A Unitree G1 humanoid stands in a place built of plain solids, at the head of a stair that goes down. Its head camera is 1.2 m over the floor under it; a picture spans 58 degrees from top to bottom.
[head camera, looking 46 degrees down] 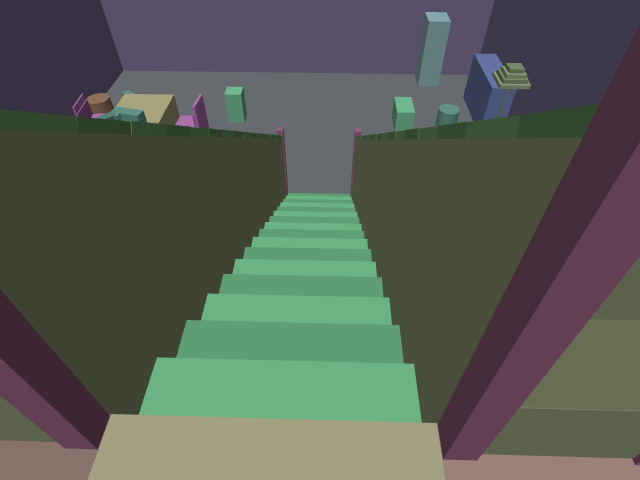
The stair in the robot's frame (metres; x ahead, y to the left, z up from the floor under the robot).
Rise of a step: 0.18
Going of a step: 0.27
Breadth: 0.90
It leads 2 degrees to the right of straight ahead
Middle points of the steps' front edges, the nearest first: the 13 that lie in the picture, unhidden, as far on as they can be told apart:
0.47 0.13 0.00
0.74 0.12 -0.17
1.02 0.12 -0.35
1.29 0.11 -0.53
1.56 0.10 -0.70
1.83 0.09 -0.88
2.10 0.09 -1.05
2.37 0.08 -1.23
2.64 0.07 -1.41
2.91 0.06 -1.58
3.18 0.06 -1.76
3.45 0.05 -1.93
3.72 0.04 -2.11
